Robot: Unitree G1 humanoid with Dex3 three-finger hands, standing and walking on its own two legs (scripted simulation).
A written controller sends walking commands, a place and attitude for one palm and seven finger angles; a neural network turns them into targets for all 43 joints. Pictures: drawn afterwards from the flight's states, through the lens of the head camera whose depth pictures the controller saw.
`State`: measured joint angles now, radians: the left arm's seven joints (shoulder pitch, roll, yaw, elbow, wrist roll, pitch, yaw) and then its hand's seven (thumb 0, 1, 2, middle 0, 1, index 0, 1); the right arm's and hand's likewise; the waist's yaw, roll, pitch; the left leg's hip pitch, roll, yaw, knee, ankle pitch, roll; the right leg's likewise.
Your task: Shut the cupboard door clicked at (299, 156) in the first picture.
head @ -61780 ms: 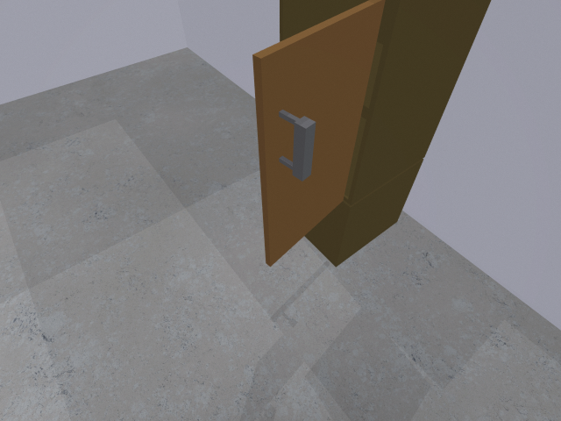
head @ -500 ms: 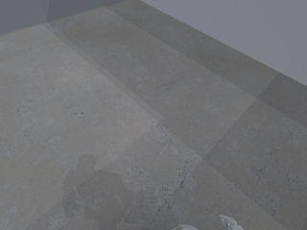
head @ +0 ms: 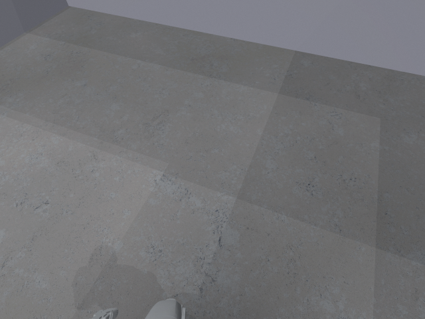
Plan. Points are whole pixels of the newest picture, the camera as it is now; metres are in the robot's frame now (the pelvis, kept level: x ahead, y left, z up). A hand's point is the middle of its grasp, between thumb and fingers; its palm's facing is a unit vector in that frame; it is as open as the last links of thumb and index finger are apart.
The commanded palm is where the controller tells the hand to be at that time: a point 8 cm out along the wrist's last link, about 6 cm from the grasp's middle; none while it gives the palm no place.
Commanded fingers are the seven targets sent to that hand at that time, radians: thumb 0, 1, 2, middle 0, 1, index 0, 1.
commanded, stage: turn to face it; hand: left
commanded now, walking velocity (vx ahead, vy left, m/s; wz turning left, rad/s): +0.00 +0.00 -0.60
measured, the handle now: out of the picture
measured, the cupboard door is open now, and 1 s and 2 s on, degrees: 22 22 22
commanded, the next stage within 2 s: none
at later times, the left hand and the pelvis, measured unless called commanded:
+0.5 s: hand (126, 308) +0.16 +0.20 -0.16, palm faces -0.28 -0.93 -0.24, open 7.4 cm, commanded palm none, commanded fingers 0.00 0.90 0.90 -0.20 -0.30 -0.20 -0.30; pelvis +0.01 +0.02 +0.00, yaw -19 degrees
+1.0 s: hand (166, 303) +0.17 +0.12 -0.17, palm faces -0.50 -0.84 -0.22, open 7.4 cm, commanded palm none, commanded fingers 0.00 0.90 0.90 -0.20 -0.30 -0.20 -0.30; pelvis +0.02 -0.01 +0.00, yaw -34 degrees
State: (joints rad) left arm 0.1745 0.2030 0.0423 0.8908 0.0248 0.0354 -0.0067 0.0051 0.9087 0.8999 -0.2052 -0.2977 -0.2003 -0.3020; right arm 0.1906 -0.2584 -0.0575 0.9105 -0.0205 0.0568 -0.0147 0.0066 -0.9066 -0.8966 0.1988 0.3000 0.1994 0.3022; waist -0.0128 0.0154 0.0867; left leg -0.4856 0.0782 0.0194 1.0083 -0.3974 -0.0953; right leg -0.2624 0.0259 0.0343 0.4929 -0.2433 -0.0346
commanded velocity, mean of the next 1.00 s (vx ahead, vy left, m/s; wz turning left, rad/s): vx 0.00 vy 0.00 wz -0.60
